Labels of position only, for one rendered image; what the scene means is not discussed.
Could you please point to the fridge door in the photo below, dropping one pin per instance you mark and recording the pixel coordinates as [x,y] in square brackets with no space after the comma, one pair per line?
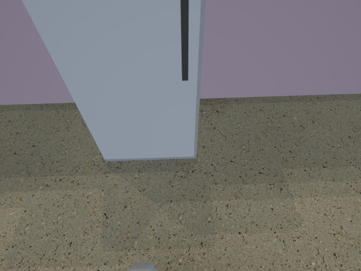
[121,61]

